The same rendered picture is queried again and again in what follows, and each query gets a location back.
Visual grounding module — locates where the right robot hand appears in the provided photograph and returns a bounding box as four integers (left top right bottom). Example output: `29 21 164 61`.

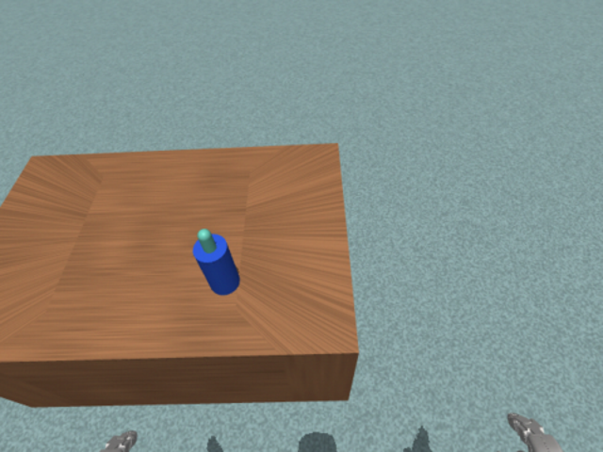
497 413 563 452

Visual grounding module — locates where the left robot hand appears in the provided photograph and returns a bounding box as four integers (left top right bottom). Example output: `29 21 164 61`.
99 430 138 452

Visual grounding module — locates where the bottle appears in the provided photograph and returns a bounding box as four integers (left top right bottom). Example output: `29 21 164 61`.
193 229 240 296

